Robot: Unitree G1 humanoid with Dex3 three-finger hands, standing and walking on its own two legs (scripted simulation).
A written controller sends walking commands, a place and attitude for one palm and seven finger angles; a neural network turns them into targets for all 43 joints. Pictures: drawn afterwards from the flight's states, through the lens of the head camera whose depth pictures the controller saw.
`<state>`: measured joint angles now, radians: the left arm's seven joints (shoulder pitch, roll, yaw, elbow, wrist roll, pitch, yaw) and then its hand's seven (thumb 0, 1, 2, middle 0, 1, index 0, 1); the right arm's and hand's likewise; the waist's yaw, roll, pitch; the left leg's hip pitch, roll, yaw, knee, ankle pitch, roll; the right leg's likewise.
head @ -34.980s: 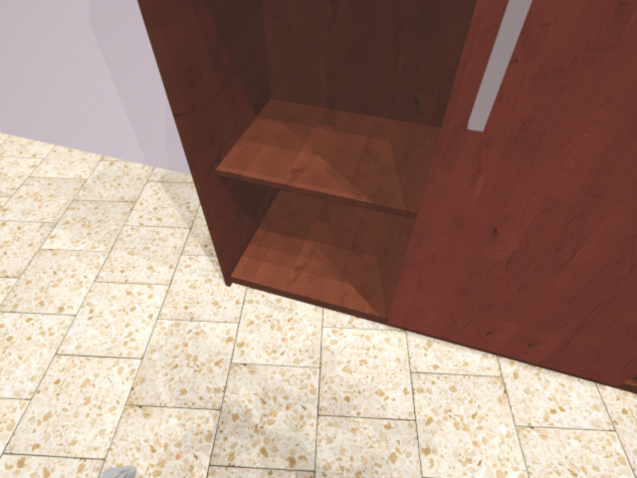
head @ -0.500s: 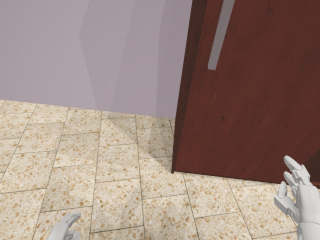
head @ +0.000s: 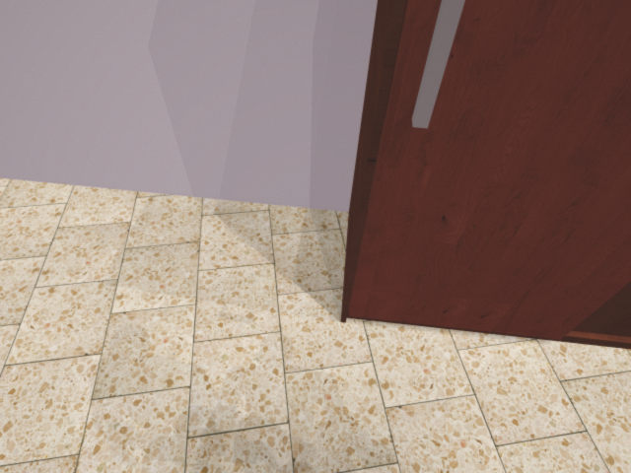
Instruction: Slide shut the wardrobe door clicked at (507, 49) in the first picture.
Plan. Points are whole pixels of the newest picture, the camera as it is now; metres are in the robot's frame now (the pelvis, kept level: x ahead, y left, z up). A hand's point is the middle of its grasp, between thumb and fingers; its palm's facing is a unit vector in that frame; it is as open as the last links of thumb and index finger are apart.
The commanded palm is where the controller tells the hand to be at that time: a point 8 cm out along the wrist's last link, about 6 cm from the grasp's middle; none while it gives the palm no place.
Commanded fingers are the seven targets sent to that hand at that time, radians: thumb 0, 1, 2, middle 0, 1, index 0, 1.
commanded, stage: let the arm hang, fingers relaxed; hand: right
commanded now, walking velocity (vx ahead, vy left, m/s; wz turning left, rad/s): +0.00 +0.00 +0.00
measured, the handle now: (436, 49) +0.68 -0.14 +0.21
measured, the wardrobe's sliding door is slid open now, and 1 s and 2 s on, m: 0.00 0.00 0.00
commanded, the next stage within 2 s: look to check the result in 0.50 s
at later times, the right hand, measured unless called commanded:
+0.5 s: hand out of the picture +0.08 -0.24 -0.16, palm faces -0.04 +0.96 -0.29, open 7.4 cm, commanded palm none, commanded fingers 0.00 -0.90 -0.90 0.20 0.30 0.20 0.30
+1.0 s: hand out of the picture +0.10 -0.25 -0.15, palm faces -0.05 +0.94 -0.33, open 7.4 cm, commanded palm none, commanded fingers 0.00 -0.90 -0.90 0.20 0.30 0.20 0.30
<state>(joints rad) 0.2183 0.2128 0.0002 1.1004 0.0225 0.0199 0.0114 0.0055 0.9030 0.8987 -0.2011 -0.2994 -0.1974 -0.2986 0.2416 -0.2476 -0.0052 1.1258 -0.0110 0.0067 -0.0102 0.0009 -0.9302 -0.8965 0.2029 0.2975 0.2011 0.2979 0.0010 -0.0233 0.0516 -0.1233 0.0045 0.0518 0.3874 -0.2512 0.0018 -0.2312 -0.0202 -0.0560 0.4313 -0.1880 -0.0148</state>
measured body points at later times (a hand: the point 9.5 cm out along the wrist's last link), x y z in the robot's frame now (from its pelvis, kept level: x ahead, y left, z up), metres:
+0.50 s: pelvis +0.00 -0.01 +0.00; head +0.01 -0.01 +0.45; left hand +0.07 +0.28 -0.13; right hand +0.09 -0.29 -0.14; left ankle -0.03 +0.12 -0.74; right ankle +0.03 -0.11 -0.74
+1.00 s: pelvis +0.02 -0.01 +0.01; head +0.04 -0.01 +0.46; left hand +0.10 +0.29 -0.13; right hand +0.10 -0.30 -0.13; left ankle -0.03 +0.12 -0.74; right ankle +0.03 -0.11 -0.74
